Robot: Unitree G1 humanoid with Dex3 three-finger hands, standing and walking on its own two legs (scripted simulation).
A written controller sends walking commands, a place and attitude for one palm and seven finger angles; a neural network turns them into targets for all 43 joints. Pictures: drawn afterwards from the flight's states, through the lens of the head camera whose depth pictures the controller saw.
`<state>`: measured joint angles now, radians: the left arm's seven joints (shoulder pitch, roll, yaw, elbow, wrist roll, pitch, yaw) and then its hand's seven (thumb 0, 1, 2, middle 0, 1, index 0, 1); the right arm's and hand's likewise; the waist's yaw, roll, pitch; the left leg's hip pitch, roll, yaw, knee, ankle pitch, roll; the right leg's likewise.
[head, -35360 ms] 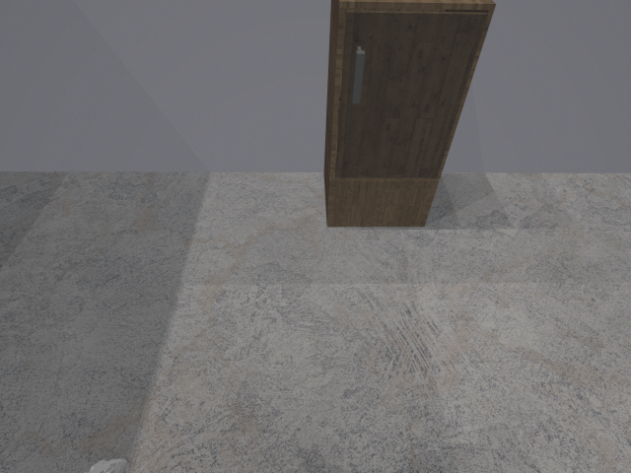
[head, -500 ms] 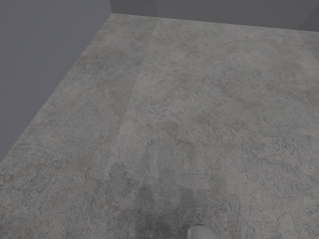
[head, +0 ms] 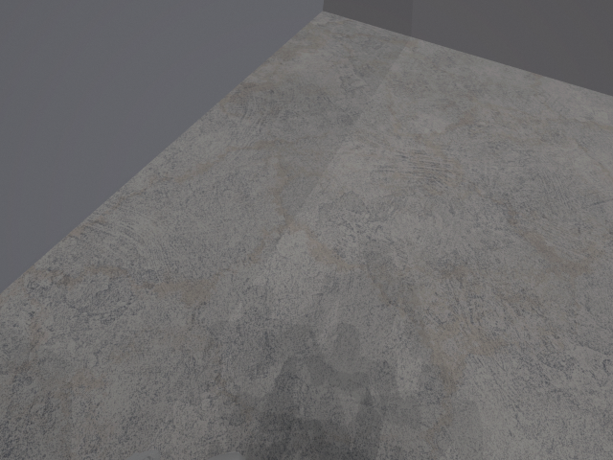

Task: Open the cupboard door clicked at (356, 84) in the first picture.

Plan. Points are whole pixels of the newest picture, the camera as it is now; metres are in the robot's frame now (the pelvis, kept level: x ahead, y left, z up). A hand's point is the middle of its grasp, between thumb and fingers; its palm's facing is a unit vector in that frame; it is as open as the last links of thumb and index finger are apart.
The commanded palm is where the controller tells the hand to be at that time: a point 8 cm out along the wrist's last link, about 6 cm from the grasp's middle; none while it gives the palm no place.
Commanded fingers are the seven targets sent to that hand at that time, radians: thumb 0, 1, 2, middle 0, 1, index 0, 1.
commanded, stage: turn to face it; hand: left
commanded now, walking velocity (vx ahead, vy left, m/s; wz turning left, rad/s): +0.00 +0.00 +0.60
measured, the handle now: out of the picture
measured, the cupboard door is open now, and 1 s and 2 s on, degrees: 45 45 45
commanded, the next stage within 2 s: none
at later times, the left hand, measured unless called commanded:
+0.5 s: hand out of the picture +0.07 +0.16 -0.13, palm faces +0.25 -0.92 -0.31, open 7.4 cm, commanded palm none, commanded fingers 0.00 0.90 0.90 -0.20 -0.30 -0.20 -0.30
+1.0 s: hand out of the picture -0.07 +0.16 -0.16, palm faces +0.59 -0.77 -0.24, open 7.4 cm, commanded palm none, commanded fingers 0.00 0.90 0.90 -0.20 -0.30 -0.20 -0.30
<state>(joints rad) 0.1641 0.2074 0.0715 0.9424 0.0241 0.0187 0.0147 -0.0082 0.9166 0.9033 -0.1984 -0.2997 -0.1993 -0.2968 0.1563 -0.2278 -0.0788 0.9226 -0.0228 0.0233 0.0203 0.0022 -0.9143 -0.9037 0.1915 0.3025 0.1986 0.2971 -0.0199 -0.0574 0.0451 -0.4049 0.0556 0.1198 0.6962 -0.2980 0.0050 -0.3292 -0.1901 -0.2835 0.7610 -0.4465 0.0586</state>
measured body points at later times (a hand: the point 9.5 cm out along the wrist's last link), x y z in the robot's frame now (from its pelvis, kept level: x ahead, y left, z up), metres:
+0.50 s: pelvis +0.03 -0.06 +0.02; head +0.09 -0.08 +0.46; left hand +0.06 +0.21 -0.10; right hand +0.15 -0.30 -0.15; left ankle +0.00 +0.08 -0.67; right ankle +0.05 -0.17 -0.72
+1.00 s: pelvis +0.02 -0.05 +0.01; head +0.04 +0.01 +0.46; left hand -0.10 +0.20 -0.15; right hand +0.27 -0.18 -0.10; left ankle -0.02 +0.03 -0.72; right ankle +0.06 -0.19 -0.64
